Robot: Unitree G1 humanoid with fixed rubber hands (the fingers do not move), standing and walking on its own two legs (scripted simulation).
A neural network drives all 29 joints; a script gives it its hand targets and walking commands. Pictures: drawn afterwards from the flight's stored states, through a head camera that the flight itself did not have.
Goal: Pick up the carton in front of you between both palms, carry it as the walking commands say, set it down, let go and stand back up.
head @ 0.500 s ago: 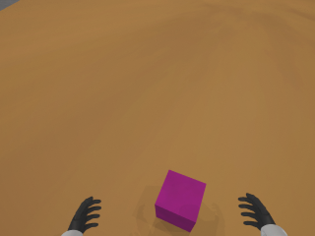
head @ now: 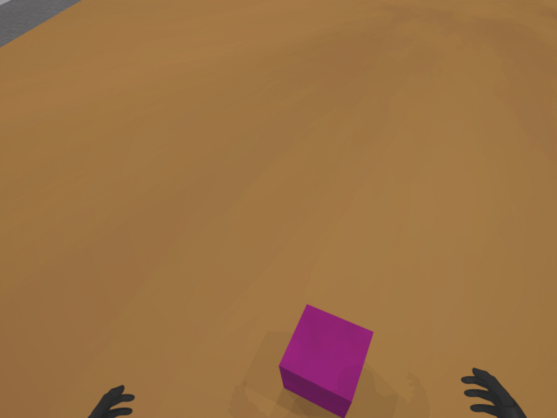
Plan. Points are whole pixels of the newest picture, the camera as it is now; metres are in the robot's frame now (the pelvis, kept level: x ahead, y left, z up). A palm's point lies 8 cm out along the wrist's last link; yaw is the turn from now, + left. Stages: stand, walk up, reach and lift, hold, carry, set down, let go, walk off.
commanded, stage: stand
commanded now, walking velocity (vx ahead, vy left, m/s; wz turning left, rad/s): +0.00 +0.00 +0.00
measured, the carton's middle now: (325, 361) +0.38 -0.07 -0.64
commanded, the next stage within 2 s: none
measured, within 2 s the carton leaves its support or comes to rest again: neither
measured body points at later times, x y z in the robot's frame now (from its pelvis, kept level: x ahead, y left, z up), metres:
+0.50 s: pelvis +0.00 -0.01 +0.01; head +0.00 -0.02 +0.46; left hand +0.10 +0.30 -0.09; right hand +0.11 -0.30 -0.12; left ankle -0.06 +0.14 -0.73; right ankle +0.00 -0.11 -0.73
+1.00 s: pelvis -0.02 +0.00 +0.01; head -0.02 -0.01 +0.46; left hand +0.08 +0.31 -0.10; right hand +0.09 -0.31 -0.11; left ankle -0.06 +0.14 -0.73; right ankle +0.00 -0.11 -0.73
